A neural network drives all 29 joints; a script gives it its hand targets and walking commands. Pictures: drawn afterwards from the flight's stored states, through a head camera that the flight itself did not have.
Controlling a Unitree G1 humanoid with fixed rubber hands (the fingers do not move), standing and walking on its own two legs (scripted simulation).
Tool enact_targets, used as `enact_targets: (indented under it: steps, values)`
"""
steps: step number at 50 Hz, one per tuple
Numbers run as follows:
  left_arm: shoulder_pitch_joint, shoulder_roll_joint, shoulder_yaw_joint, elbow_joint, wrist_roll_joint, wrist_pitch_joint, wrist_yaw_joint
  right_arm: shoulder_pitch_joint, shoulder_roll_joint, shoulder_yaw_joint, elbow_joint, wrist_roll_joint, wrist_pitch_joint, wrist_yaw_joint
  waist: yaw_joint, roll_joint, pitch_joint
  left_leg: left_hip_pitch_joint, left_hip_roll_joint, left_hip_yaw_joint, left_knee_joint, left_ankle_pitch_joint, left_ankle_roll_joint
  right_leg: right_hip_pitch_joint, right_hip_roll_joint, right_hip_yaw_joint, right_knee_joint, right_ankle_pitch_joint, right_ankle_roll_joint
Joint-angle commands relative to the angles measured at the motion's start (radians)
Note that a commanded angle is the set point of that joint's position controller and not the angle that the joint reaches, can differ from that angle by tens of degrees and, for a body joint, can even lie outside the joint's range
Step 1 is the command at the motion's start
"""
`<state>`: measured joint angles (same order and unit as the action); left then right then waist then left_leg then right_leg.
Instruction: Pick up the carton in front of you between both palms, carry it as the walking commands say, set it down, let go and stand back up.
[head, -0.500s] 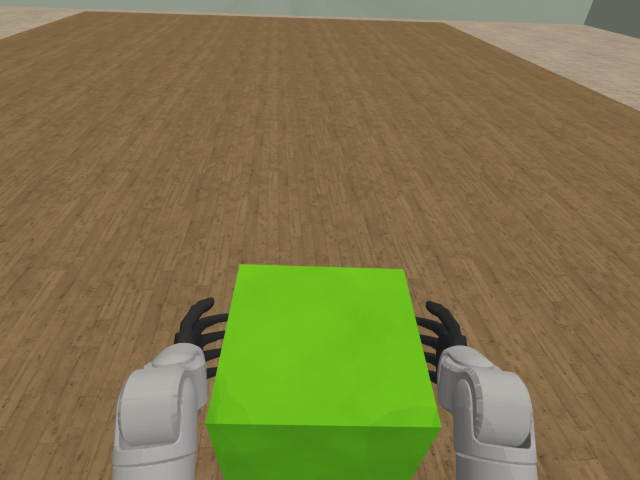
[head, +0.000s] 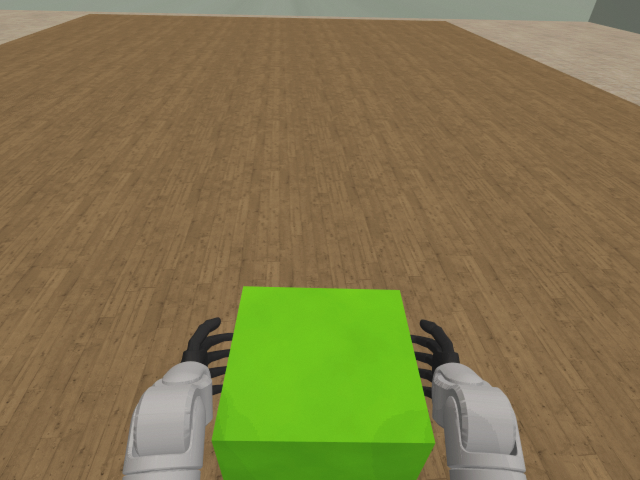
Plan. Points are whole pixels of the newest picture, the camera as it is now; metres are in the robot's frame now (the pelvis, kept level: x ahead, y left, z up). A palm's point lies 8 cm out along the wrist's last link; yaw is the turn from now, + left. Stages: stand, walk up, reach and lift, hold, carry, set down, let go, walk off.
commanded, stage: carry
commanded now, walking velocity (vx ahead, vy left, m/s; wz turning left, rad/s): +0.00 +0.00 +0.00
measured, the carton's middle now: (318, 407) +0.27 +0.00 -0.01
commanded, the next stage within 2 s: hold in 0.60 s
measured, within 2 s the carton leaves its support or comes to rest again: neither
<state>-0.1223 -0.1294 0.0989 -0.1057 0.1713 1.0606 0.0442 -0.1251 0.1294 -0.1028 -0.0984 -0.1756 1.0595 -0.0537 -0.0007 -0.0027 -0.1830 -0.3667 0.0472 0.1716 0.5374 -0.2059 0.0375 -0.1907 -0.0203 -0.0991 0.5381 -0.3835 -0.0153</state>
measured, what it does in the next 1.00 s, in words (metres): stands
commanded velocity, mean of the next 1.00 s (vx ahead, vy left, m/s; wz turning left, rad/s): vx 0.00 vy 0.00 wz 0.00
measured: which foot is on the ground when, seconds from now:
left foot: down 0.00-1.00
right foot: down 0.00-1.00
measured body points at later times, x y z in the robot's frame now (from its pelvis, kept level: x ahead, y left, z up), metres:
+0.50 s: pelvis -0.03 +0.00 +0.00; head -0.06 +0.00 +0.45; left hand +0.28 +0.15 +0.04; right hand +0.28 -0.15 +0.04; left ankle +0.05 +0.10 -0.73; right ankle -0.06 -0.10 -0.73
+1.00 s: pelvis -0.04 +0.01 +0.01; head -0.07 +0.03 +0.46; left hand +0.27 +0.13 +0.04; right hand +0.24 -0.17 +0.04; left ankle +0.05 +0.11 -0.73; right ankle -0.06 -0.10 -0.73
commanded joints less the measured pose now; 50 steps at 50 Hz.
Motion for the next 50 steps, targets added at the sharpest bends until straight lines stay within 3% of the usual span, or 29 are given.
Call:
enact_targets:
  steps: [1,15,20,30,31,32,33,36,38,40,45,50]
  values:
    - [-0.445,-0.853,-0.603,-0.015,-0.305,-0.068,-0.227,-0.45,0.857,0.618,-0.023,0.319,-0.067,0.238,0.001,-0.006,-0.111,0.157,0.114,-0.138,-0.066,0.184,0.007,-0.076,-0.125,0.104,-0.109,0.25,-0.013]
    - [-0.543,-0.869,-0.383,0.283,-0.131,-0.362,-0.242,-0.552,0.869,0.388,0.284,0.142,-0.364,0.257,0.002,0.002,-0.112,0.157,0.113,-0.143,-0.102,0.088,0.001,-0.104,-0.118,0.116,-0.133,0.132,-0.031]
    - [-0.578,-0.918,-0.372,0.342,-0.118,-0.431,-0.254,-0.588,0.917,0.376,0.343,0.126,-0.433,0.269,0.003,0.003,-0.142,0.171,0.114,-0.147,-0.096,0.114,0.004,-0.095,-0.116,0.116,-0.118,0.147,-0.034]
    - [-0.511,-0.913,-0.452,0.249,-0.163,-0.369,-0.247,-0.511,0.91,0.443,0.257,0.163,-0.371,0.262,0.004,0.005,-0.164,0.179,0.12,-0.144,-0.071,0.215,0.008,-0.083,-0.114,0.109,-0.086,0.216,-0.025]
    - [-0.452,-0.936,-0.453,0.224,-0.176,-0.356,-0.251,-0.462,0.943,0.42,0.281,0.169,-0.379,0.272,0.011,-0.093,-0.012,0.523,-0.124,-0.257,-0.092,0.34,0.004,-0.156,0.048,0.242,-0.201,0.362,-0.044]
    - [-0.471,-0.899,-0.442,0.195,-0.158,-0.368,-0.246,-0.472,0.915,0.412,0.27,0.155,-0.4,0.264,0.011,-0.083,-0.045,0.605,-0.104,-0.264,-0.092,0.333,-0.004,-0.192,0.043,0.247,-0.215,0.342,-0.046]
    - [-0.502,-0.912,-0.455,0.177,-0.159,-0.37,-0.251,-0.47,0.909,0.402,0.261,0.138,-0.409,0.259,-0.006,-0.057,-0.026,0.564,-0.101,-0.265,-0.099,0.331,-0.016,-0.145,0.048,0.238,-0.215,0.318,-0.049]
    - [-0.484,-0.907,-0.465,0.185,-0.161,-0.383,-0.24,-0.493,0.907,0.406,0.261,0.155,-0.424,0.248,-0.004,-0.035,-0.053,0.626,-0.114,-0.267,-0.093,0.388,-0.015,-0.123,0.056,0.25,-0.219,0.415,-0.036]
    - [-0.489,-0.893,-0.461,0.168,-0.16,-0.386,-0.233,-0.481,0.892,0.397,0.262,0.149,-0.429,0.245,-0.006,-0.011,-0.054,0.604,-0.112,-0.264,-0.097,0.37,-0.022,-0.085,0.054,0.247,-0.217,0.4,-0.035]
    - [-0.495,-0.895,-0.468,0.18,-0.159,-0.381,-0.237,-0.477,0.886,0.384,0.281,0.136,-0.424,0.246,-0.007,-0.008,-0.031,0.532,-0.117,-0.257,-0.111,0.317,-0.032,-0.023,0.064,0.237,-0.216,0.371,-0.03]
    - [-0.498,-0.919,-0.434,0.239,-0.133,-0.379,-0.236,-0.561,0.916,0.406,0.303,0.161,-0.426,0.271,0.023,-0.015,0.015,0.588,-0.117,-0.254,-0.118,0.214,-0.027,-0.149,0.051,0.236,-0.245,0.227,-0.036]
    - [-0.523,-0.935,-0.43,0.268,-0.132,-0.379,-0.246,-0.58,0.927,0.389,0.333,0.152,-0.431,0.281,0.018,-0.019,0.028,0.623,-0.113,-0.252,-0.126,0.174,-0.03,-0.196,0.05,0.236,-0.26,0.162,-0.047]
